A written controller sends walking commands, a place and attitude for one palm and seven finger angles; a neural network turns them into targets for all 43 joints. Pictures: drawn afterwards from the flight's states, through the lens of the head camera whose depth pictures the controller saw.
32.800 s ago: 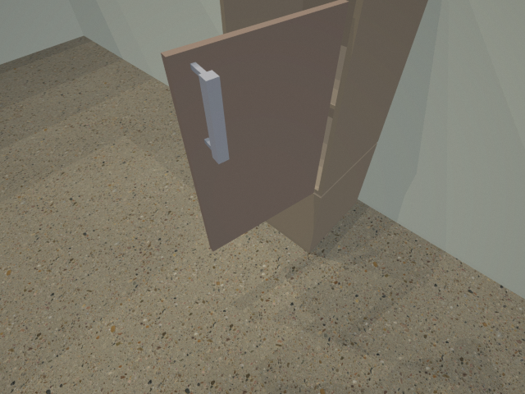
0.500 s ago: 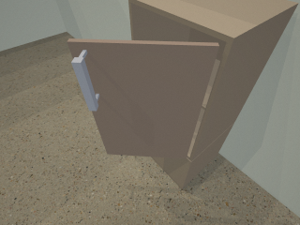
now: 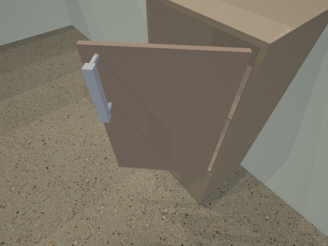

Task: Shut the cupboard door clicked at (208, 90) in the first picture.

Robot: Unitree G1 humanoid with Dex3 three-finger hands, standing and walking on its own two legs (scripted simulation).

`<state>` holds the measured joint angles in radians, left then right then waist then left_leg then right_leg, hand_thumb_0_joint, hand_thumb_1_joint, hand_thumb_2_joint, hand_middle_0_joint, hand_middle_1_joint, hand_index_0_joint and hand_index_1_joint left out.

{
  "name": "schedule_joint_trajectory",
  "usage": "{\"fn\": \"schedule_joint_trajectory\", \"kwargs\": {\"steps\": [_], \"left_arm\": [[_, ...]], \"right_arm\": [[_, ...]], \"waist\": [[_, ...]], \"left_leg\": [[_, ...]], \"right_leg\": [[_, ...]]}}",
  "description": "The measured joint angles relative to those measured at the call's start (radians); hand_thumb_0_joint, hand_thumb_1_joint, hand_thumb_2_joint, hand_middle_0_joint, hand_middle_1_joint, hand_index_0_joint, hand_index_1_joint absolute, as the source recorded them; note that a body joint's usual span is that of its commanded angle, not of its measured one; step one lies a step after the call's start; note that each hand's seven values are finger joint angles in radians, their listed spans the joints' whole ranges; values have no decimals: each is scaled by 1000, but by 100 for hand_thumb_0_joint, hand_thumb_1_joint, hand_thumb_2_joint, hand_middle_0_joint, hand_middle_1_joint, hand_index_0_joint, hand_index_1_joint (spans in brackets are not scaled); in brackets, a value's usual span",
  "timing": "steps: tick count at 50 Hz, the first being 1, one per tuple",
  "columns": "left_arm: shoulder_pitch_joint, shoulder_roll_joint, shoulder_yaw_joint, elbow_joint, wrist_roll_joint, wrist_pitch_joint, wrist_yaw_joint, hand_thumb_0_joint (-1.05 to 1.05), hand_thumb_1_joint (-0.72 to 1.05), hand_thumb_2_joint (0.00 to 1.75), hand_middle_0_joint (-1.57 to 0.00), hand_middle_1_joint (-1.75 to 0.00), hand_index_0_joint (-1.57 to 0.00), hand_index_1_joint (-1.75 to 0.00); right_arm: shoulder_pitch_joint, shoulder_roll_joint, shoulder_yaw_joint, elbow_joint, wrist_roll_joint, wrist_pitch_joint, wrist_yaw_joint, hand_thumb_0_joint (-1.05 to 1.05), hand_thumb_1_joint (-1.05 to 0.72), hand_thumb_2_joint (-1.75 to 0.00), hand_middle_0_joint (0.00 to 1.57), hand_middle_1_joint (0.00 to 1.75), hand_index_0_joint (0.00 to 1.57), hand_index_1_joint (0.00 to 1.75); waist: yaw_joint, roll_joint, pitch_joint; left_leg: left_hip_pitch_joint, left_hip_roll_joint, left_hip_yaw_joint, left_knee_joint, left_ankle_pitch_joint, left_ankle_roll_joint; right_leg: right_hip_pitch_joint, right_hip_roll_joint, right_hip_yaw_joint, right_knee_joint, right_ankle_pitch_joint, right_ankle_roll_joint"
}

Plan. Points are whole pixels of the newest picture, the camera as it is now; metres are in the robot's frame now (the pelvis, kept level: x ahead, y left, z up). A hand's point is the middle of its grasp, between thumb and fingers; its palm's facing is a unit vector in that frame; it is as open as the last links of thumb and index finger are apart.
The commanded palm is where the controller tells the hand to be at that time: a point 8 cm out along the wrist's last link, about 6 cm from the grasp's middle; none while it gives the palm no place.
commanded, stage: come to a stop and stand still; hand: left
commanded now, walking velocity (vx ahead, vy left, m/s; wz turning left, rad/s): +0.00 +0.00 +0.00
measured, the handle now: (101, 90) +0.45 +0.20 +0.13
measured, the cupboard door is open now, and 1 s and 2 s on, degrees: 45 45 45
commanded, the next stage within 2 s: look again from close up in 0.82 s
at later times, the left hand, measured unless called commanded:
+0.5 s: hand out of the picture +0.04 +0.22 -0.18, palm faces +0.00 -0.98 -0.22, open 7.4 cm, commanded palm none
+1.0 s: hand out of the picture +0.04 +0.22 -0.18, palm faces +0.00 -0.98 -0.20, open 7.4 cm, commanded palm none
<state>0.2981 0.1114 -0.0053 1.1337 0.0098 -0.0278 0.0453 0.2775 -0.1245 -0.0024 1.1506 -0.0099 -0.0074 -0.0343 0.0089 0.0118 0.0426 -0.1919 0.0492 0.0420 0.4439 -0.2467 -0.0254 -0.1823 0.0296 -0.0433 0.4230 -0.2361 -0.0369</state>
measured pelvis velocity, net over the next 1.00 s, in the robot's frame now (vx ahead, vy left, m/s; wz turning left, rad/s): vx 0.02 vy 0.04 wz -0.02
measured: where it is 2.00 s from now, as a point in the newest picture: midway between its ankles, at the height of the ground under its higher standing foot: outside the picture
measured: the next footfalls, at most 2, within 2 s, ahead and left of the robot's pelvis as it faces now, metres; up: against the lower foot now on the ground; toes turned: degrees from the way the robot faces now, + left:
none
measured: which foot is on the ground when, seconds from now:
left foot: down 0.00-1.00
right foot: down 0.00-1.00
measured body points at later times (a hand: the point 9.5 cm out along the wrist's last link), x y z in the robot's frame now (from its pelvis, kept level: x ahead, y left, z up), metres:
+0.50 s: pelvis +0.01 +0.04 +0.00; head +0.03 +0.04 +0.45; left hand +0.04 +0.27 -0.16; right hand +0.03 -0.19 -0.16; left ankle -0.01 +0.13 -0.74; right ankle -0.01 -0.09 -0.74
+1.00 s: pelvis +0.02 +0.04 +0.00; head +0.04 +0.05 +0.45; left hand +0.04 +0.27 -0.16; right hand +0.05 -0.19 -0.16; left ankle -0.01 +0.13 -0.74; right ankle -0.01 -0.09 -0.74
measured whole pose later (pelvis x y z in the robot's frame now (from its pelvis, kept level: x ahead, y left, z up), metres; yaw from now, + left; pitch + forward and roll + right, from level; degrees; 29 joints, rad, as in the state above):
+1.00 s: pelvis +0.02 +0.04 +0.00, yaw -1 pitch -1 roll +0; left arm 0.24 0.18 -0.01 1.10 0.01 -0.01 0.04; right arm 0.21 -0.17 0.01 1.12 -0.01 -0.03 -0.03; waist 0.01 -0.02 0.05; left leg -0.14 -0.02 0.08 0.42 -0.27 0.03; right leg -0.16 -0.04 0.00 0.44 -0.28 0.02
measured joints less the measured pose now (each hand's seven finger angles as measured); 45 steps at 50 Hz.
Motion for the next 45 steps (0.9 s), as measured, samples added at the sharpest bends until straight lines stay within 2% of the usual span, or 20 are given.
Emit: {"fn": "schedule_joint_trajectory", "kwargs": {"steps": [6, 15, 22, 45], "left_arm": [[21, -3, -10, -19, 2, -4, -2, 1, 91, 90, -20, -30, -20, -30], [-11, 47, -7, -59, -2, 11, -8, 1, 91, 90, -20, -30, -20, -30], [-35, 70, -5, -70, -3, 14, -10, 1, 90, 90, -20, -30, -20, -30], [-59, 66, -4, -40, -2, 19, -10, 1, 90, 90, -20, -30, -20, -30]], "right_arm": [[-3, -41, -10, -76, -3, -9, 10, 2, -92, -90, 20, 30, 20, 30], [-4, -50, 8, -88, -4, -14, 10, 1, -93, -90, 20, 30, 20, 30], [-13, -46, 16, -69, -3, -19, 12, 1, -92, -90, 20, 30, 20, 30], [-59, -43, 10, -30, 0, -22, 6, 1, -91, -90, 20, 30, 20, 30]], "waist": [[-18, 16, -14], [-4, 2, -23], [-3, -11, -10], [1, -31, 10]], "left_leg": [[-27, -14, 1, 79, -45, 16], [-3, -47, 22, 48, -38, 42], [12, -58, 31, 23, -33, 51], [50, -68, 37, -16, -31, 61]], "right_leg": [[-26, -15, 6, 75, -43, 13], [-24, -47, 27, 84, -52, 39], [-15, -56, 37, 68, -49, 49], [22, -65, 42, 28, -44, 61]]}}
